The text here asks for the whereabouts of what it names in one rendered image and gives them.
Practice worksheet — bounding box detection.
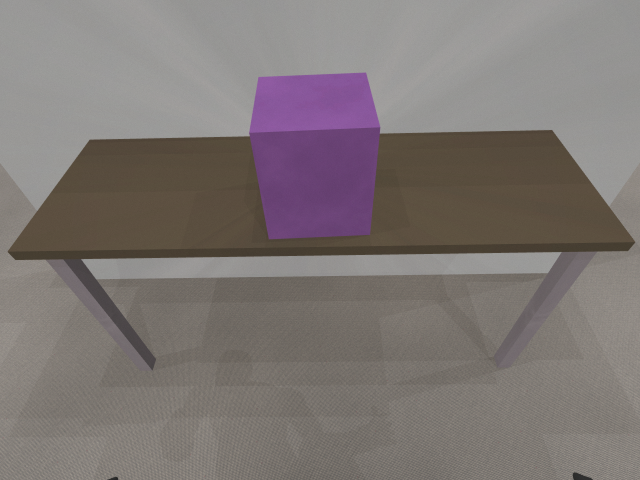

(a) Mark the table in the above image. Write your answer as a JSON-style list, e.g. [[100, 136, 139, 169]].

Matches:
[[8, 130, 635, 371]]

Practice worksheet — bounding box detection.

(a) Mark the carton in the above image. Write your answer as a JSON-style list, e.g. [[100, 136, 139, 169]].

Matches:
[[249, 73, 380, 239]]

